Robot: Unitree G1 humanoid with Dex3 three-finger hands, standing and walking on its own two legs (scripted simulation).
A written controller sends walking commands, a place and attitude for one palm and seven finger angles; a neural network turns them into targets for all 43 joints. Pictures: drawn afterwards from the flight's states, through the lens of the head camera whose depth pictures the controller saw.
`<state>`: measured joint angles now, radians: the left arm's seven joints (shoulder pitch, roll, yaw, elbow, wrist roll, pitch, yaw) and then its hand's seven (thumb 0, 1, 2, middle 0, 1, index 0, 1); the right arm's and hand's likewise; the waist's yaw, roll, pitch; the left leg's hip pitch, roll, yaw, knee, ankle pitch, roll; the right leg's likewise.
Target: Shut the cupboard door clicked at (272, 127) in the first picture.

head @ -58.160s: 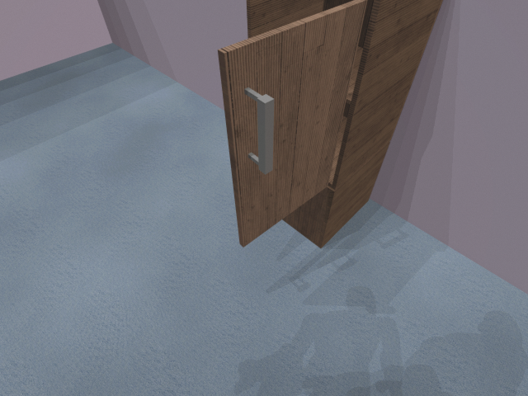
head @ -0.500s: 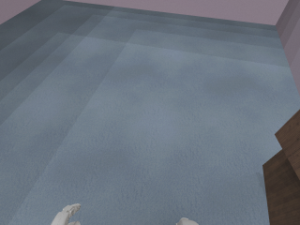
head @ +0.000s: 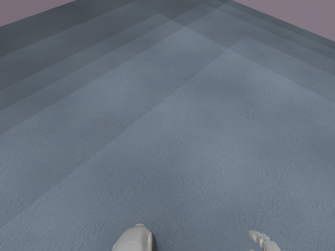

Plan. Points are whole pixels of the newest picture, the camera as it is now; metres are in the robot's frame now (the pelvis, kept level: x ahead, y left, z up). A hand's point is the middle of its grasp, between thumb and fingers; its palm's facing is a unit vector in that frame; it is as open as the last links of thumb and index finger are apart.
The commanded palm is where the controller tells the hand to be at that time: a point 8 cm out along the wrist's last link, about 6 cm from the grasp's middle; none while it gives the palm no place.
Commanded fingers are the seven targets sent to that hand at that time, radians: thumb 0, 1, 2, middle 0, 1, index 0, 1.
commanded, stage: walk to a spot facing it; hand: left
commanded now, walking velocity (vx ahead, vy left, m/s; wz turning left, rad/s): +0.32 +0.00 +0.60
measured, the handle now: out of the picture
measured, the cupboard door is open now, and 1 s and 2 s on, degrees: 18 18 18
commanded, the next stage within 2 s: turn to face it in 0.28 s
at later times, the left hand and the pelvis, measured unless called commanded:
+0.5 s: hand (94, 187) +0.28 +0.24 -0.14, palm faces +0.17 -0.97 -0.17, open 7.4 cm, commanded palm none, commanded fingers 0.00 0.90 0.90 -0.20 -0.30 -0.20 -0.30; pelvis +0.18 +0.04 +0.02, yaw +11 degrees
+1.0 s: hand (107, 176) +0.32 +0.22 -0.14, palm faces +0.03 -0.97 -0.25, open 7.3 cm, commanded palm none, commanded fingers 0.00 0.90 0.90 -0.20 -0.30 -0.20 -0.30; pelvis +0.28 +0.02 +0.02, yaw -3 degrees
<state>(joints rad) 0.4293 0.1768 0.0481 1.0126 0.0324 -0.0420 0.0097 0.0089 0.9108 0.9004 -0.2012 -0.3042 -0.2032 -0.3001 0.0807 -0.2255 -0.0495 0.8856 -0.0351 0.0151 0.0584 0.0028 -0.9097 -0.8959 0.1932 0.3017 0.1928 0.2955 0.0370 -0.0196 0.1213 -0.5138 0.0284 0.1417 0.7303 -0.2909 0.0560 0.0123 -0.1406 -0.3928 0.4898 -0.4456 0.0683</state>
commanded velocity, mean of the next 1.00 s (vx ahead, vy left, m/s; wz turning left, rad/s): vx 0.09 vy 0.00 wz -0.25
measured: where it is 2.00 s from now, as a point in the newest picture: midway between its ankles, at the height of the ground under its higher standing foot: (156, 222)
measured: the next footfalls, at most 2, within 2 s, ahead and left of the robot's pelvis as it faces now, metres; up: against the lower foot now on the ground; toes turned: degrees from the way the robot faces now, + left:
left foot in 0.04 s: +0.15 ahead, +0.08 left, +0.00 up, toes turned +7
right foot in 0.66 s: +0.34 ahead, -0.05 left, +0.00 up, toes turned +3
